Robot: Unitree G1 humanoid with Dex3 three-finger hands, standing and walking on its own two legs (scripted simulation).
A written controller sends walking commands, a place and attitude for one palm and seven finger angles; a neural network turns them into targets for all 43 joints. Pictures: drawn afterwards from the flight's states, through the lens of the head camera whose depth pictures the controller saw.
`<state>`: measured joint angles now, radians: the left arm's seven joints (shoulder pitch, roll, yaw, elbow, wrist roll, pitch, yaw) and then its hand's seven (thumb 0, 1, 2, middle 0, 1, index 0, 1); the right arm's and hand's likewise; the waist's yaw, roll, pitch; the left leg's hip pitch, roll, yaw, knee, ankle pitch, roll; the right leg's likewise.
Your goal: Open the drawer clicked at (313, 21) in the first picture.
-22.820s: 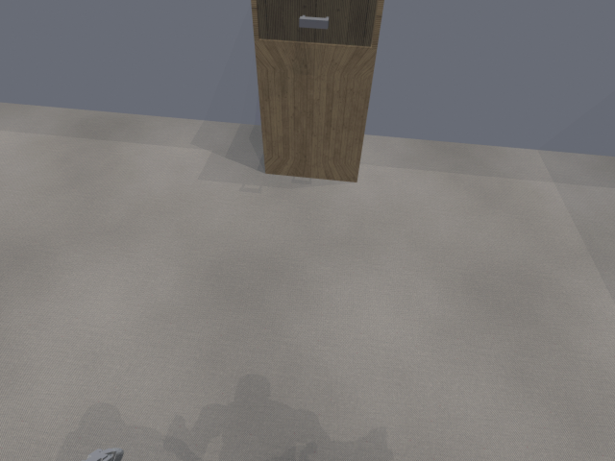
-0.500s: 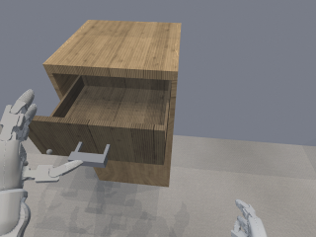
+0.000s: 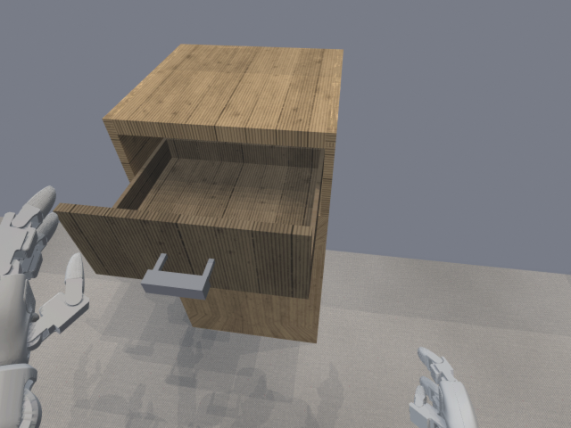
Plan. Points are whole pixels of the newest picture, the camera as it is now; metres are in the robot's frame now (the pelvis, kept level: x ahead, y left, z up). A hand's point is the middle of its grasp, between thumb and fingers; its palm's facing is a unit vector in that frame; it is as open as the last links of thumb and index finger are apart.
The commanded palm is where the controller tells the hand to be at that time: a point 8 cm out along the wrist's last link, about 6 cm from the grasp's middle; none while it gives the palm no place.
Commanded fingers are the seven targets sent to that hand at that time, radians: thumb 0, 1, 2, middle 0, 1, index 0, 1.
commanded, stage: draw the hand back to the body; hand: left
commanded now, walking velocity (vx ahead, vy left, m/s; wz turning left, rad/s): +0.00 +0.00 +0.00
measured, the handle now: (181, 273) +0.34 +0.24 -0.01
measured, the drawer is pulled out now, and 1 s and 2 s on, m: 0.23 0.23 0.23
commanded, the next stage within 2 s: step back with the hand held close in 0.10 s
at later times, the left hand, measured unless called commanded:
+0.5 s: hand (76, 313) +0.17 +0.25 +0.16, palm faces +0.32 -0.80 -0.51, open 7.4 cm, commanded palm +0.11 +0.29 +0.18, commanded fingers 0.00 0.90 0.90 -0.20 -0.30 -0.20 -0.30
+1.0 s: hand (32, 361) +0.12 +0.25 +0.17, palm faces +0.40 -0.79 -0.45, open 7.4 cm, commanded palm +0.05 +0.30 +0.18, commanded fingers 0.00 0.90 0.90 -0.20 -0.30 -0.20 -0.30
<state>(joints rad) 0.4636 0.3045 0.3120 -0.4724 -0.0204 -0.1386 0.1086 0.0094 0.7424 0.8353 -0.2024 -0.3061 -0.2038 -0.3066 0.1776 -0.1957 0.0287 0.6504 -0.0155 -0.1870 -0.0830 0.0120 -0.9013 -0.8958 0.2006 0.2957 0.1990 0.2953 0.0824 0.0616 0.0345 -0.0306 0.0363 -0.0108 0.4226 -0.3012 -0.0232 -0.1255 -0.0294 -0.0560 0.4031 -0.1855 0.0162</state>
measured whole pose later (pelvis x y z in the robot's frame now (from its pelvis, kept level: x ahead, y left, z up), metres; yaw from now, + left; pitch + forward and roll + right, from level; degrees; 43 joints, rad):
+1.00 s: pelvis -0.08 +0.02 -0.02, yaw +0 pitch +2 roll -1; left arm 0.57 0.38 0.40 -0.61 -0.01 -0.25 0.16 0.01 0.88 0.90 -0.21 -0.31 -0.21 -0.31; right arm 0.21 -0.21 0.01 0.57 0.00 -0.10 -0.09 0.01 -0.90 -0.90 0.20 0.30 0.20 0.30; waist 0.00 -0.01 0.01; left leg -0.40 0.00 -0.01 0.62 -0.26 0.01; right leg -0.45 -0.05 -0.02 0.54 -0.16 0.03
